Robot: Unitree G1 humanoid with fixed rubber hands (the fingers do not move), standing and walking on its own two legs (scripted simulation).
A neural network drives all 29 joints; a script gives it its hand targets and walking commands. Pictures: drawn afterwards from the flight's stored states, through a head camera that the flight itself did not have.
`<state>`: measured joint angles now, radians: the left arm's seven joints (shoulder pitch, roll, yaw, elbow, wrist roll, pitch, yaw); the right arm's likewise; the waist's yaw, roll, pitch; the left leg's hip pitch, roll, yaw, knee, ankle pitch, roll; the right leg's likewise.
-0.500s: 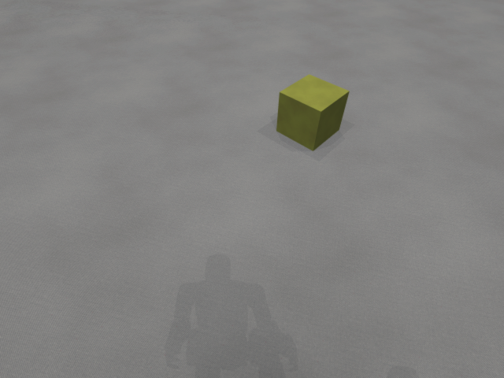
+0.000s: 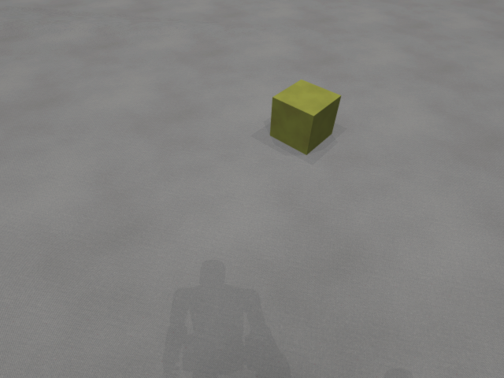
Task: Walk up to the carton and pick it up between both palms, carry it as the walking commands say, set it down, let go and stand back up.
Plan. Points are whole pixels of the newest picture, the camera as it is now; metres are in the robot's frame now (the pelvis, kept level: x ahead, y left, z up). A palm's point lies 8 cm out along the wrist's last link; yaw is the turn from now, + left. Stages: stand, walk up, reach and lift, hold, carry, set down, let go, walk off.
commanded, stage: stand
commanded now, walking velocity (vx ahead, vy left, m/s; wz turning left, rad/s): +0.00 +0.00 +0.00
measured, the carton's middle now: (303, 116) +1.72 -0.35 -0.63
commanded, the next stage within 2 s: walk up in 0.04 s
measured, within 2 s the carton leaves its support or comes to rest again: neither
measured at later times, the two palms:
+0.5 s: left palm out of the picture +0.10 +0.21 -0.12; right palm out of the picture -0.03 -0.25 -0.14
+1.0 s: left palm out of the picture +0.12 +0.13 -0.12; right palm (384, 274) +0.38 -0.30 -0.16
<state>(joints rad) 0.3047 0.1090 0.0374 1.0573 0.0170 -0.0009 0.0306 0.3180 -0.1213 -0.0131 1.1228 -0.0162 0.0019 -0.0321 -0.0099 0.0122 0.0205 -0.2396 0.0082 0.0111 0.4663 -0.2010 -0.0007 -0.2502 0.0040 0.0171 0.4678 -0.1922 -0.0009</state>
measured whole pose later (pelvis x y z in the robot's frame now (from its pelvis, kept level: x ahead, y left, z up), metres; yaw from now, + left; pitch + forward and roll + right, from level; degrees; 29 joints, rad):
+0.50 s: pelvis +0.03 -0.03 +0.01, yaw -5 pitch +3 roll -1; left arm 0.25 0.17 0.08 0.99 0.03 -0.01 -0.04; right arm 0.35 -0.18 -0.07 1.12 -0.03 -0.06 -0.03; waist -0.04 0.06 -0.05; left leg -0.22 0.10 0.07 0.37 -0.19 -0.04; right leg -0.48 -0.05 -0.06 0.84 -0.31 -0.01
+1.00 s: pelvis +0.26 -0.07 -0.02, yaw -8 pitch +2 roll +2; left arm 0.59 0.08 0.05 1.13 0.03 -0.09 0.02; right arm 0.05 -0.18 -0.07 0.96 -0.03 -0.02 0.06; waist 0.11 0.01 0.08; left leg -0.58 0.05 0.18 0.58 -0.09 0.04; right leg 0.19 -0.10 -0.08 0.25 -0.46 0.06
